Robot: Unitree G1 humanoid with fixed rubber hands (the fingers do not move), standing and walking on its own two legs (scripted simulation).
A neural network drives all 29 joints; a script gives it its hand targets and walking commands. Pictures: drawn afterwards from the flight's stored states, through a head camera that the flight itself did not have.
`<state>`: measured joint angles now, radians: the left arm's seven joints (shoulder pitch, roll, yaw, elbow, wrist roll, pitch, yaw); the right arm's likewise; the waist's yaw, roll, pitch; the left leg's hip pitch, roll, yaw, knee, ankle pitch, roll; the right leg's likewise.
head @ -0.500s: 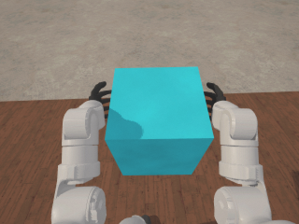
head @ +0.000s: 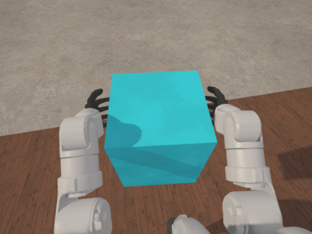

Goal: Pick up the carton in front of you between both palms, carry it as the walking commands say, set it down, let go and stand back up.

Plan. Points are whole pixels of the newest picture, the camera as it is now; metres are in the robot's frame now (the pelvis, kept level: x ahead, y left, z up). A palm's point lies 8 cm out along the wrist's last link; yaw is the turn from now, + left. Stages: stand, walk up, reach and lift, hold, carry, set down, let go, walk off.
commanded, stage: carry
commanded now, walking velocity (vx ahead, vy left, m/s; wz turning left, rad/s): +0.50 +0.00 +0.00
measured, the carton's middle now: (157, 133) +0.36 -0.02 +0.04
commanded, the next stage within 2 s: none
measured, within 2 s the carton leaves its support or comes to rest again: neither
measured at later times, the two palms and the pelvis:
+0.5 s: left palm (93, 68) +0.63 +0.16 +0.07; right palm (179, 60) +0.64 -0.14 +0.06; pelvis +0.28 -0.01 -0.04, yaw +0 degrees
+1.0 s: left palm (103, 35) +0.93 +0.15 +0.02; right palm (170, 33) +0.90 -0.15 +0.02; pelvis +0.55 +0.02 -0.09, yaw +0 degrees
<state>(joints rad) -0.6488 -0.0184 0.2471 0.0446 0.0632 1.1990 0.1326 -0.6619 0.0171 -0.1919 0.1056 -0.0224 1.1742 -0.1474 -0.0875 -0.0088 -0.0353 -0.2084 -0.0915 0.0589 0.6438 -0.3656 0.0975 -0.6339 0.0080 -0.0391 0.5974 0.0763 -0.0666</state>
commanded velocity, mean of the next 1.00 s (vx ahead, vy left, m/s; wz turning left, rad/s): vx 0.50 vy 0.00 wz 0.00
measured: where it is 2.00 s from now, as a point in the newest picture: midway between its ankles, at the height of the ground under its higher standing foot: (145, 121)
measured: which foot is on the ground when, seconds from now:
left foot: down 0.00-0.08, up 0.10-0.58, down 0.60-1.00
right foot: up 0.00-0.04, down 0.06-0.58, up 0.60-1.00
